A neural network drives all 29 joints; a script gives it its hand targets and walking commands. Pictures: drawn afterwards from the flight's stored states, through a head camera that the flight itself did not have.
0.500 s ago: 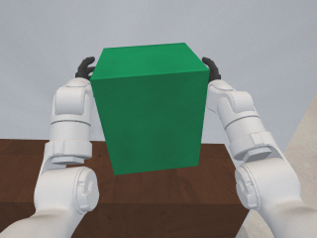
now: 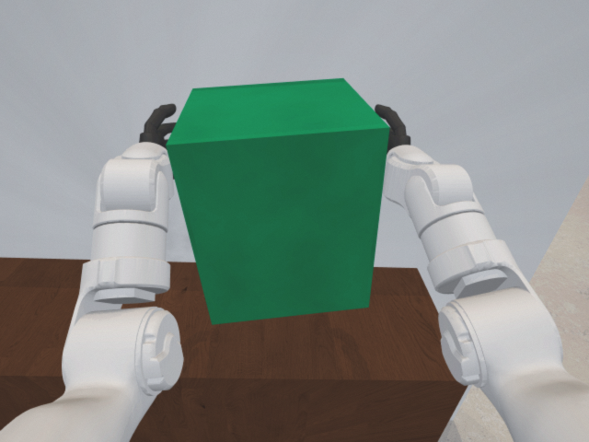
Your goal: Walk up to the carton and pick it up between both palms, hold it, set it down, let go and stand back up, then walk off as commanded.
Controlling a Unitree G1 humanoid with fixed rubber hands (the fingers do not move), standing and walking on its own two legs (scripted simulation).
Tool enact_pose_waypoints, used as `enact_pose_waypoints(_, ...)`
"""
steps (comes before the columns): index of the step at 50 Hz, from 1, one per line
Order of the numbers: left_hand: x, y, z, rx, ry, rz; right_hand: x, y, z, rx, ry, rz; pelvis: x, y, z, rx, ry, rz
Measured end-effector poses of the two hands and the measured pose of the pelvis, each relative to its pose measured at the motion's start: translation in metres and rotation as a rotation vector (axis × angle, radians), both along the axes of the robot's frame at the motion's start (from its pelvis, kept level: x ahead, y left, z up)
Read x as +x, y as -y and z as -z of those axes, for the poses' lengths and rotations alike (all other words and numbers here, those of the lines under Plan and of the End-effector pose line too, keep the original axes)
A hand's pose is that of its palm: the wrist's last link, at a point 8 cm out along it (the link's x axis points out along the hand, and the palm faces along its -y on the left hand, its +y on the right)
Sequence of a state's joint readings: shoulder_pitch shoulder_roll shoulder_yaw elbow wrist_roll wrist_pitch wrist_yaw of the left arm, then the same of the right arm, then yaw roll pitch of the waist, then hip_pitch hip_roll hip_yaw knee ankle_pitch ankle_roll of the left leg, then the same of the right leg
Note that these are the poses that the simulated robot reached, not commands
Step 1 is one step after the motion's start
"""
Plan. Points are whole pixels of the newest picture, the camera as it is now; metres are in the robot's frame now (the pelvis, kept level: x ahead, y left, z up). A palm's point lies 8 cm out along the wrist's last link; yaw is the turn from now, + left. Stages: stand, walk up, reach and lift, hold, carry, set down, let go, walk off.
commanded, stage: hold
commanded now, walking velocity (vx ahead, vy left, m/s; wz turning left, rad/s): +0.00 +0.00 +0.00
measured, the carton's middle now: (280, 197) +0.38 +0.01 +0.24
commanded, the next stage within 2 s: none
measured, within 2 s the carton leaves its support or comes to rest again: neither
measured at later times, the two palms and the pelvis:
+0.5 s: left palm (150, 161) +0.37 +0.17 +0.29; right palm (391, 159) +0.37 -0.13 +0.30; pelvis +0.01 +0.00 +0.00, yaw +0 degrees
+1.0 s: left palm (149, 154) +0.37 +0.17 +0.30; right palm (392, 157) +0.37 -0.13 +0.30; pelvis +0.00 +0.00 +0.00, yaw +0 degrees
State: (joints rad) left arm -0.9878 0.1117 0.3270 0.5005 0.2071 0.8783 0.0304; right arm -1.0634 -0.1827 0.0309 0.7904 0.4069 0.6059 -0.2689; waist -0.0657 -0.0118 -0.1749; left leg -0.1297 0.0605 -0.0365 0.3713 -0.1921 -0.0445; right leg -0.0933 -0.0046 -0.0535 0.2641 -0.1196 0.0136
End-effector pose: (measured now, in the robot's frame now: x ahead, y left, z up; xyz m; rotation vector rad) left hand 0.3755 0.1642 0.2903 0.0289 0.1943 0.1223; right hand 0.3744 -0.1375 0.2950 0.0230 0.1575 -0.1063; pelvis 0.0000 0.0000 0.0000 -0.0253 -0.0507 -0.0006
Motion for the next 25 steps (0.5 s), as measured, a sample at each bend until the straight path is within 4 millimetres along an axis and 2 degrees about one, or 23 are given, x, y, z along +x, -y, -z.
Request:
enact_pose_waypoints(10, 0.0013, -0.0036, -0.0003, 0.001, 0.008, -0.009, 0.0040, -0.0035, 0.0005, 0.005, 0.002, -0.009, 0.0046, -0.0012, -0.0001, -0.001, 0.002, -0.004)
enact_pose_waypoints(25, -0.0032, -0.0046, 0.0004, -0.009, 0.014, -0.008, -0.0003, -0.0044, -0.0021, 0.001, 0.001, -0.007, 0.0052, -0.0011, 0.0002, -0.002, 0.018, -0.004)
